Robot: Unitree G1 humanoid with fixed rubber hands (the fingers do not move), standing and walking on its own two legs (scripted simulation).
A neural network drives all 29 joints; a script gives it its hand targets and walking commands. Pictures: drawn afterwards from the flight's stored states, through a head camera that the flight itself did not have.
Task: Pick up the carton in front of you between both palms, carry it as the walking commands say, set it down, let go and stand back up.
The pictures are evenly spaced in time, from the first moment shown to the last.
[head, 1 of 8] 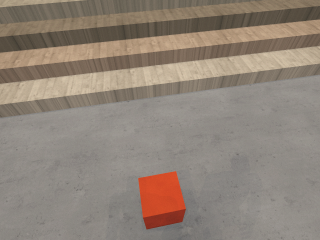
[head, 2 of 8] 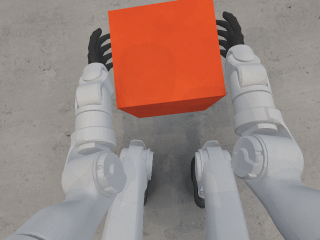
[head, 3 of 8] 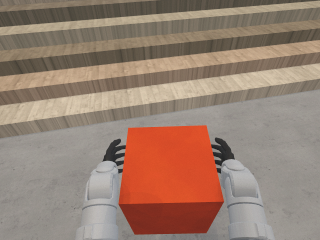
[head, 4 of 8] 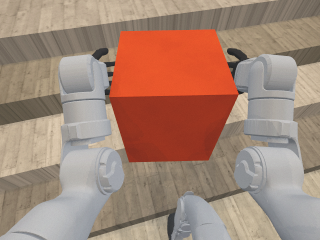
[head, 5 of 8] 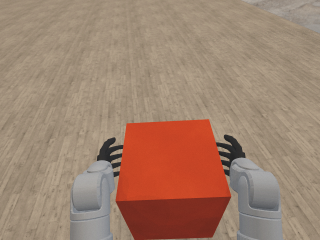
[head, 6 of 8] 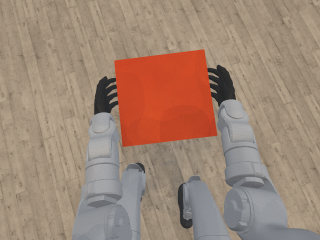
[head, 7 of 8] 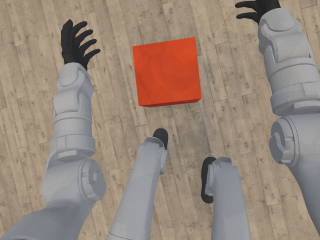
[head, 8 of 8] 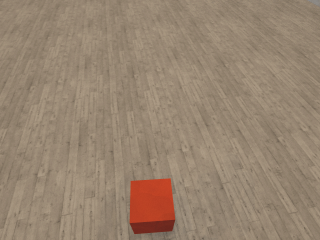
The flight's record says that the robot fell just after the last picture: no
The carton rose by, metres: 1.92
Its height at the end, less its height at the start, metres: +1.16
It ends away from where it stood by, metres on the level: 5.00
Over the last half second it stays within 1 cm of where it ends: yes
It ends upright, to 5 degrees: yes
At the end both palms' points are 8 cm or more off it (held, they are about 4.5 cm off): yes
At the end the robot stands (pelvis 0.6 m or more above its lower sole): yes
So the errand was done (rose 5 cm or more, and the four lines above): yes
